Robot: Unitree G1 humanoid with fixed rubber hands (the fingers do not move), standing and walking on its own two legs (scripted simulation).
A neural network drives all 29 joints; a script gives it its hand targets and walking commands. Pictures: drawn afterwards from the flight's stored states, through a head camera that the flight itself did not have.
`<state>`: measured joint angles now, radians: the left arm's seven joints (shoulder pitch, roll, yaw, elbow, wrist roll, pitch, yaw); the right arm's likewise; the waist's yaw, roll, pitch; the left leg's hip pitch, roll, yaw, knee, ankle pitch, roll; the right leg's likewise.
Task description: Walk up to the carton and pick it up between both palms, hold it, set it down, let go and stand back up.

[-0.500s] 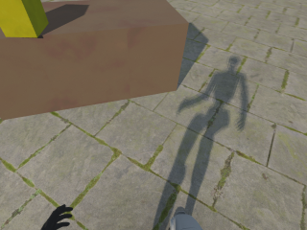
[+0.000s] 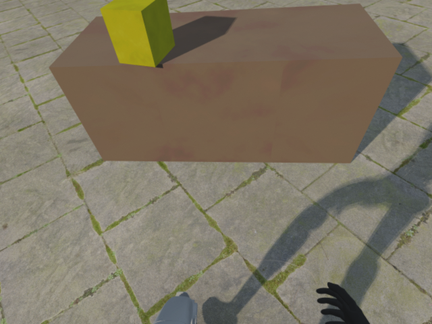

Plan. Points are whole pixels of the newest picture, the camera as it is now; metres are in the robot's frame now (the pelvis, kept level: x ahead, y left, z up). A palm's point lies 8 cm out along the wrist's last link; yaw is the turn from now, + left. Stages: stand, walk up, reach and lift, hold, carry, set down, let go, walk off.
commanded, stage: walk up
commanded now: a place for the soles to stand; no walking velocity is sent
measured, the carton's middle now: (141, 29) +1.27 +0.38 +0.00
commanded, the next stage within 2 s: none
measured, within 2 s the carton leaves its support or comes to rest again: neither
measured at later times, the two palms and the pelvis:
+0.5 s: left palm (74, 235) +0.33 +0.37 -0.09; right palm (315, 282) +0.23 -0.18 -0.10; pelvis +0.22 +0.10 +0.00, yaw +2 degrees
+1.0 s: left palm (62, 209) +0.39 +0.42 -0.07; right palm (270, 169) +0.54 -0.12 -0.11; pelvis +0.40 +0.13 +0.00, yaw +1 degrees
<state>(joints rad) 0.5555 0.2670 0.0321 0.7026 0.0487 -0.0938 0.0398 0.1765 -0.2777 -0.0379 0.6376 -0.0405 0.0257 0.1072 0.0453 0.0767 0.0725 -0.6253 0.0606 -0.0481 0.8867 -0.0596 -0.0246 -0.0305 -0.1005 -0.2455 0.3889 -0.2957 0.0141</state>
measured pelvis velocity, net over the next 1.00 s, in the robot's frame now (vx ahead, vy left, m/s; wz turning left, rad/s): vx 0.40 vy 0.13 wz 0.01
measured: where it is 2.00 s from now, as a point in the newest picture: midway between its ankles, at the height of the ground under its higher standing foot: (159, 228)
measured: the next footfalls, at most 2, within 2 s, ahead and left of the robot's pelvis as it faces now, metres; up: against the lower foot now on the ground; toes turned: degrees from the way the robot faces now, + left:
left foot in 0.16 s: +0.23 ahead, +0.16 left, +0.00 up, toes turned +6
right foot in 0.70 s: +0.44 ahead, +0.01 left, +0.00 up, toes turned -3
